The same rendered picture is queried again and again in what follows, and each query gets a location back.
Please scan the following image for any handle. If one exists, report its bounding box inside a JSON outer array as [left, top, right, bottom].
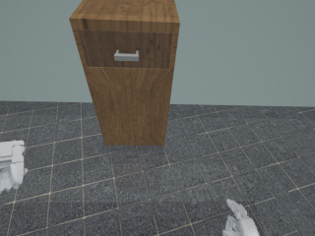
[[114, 50, 139, 62]]

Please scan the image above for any cabinet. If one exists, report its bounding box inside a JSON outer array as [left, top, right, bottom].
[[69, 0, 180, 146]]

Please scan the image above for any drawer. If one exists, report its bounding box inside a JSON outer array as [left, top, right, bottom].
[[79, 29, 173, 69]]

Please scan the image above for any right robot hand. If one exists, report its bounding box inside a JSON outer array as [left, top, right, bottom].
[[222, 199, 260, 236]]

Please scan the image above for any left robot hand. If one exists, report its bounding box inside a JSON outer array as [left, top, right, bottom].
[[0, 140, 28, 195]]

